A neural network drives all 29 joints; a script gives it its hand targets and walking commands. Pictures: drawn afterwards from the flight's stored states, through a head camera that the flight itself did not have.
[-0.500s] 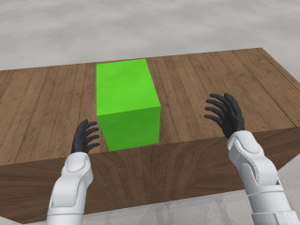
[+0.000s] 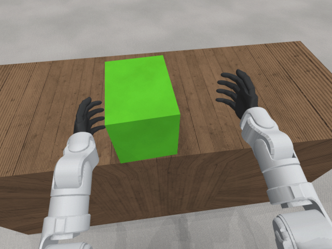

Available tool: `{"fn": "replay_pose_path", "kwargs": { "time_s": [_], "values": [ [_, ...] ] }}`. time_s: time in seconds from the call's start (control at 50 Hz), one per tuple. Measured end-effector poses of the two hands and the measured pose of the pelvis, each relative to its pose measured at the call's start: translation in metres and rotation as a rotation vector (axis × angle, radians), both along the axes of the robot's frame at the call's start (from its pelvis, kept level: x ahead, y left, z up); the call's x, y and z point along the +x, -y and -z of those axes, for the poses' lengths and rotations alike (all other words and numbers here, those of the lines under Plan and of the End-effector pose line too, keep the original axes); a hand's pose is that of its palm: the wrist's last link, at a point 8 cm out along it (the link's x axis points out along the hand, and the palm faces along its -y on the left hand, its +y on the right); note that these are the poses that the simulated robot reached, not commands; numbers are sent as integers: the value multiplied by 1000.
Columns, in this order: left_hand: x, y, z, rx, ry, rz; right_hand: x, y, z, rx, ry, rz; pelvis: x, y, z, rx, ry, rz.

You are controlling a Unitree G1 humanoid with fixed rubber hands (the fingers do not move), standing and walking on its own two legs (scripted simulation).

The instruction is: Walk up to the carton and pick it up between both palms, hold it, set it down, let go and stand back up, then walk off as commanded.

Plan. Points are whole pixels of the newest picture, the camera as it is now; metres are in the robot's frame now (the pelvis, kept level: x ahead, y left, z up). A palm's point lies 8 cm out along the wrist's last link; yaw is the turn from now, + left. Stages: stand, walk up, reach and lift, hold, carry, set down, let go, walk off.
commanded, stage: reach and lift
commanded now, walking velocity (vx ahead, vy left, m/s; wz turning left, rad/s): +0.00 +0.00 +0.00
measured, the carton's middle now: (141, 109) +0.47 +0.10 +0.03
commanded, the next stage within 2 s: none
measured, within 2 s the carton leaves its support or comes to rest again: neither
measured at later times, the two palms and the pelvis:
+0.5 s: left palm (87, 107) +0.41 +0.22 +0.11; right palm (230, 80) +0.46 -0.13 +0.15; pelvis +0.00 +0.00 +0.00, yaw +0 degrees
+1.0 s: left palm (89, 123) +0.41 +0.24 +0.04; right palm (223, 91) +0.47 -0.12 +0.10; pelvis +0.00 +0.01 -0.01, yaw +0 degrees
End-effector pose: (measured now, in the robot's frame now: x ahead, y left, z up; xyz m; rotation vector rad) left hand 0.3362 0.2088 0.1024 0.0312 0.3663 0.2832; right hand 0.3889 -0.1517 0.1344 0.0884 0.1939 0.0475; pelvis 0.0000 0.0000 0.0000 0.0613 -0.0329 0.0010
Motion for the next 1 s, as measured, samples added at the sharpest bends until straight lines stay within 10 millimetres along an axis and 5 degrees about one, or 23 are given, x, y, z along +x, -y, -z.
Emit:
{"fn": "replay_pose_path", "kwargs": {
  "time_s": [0.6,1.0],
  "values": [
    [79,-11,-6,25,35,2,76,-28,-17,2,0,-23,7,-6,1,-8,-167,-8],
    [77,-27,64,3,54,-20,84,-27,37,-90,-22,-12,4,-13,5,-22,-306,-11]
  ]
}}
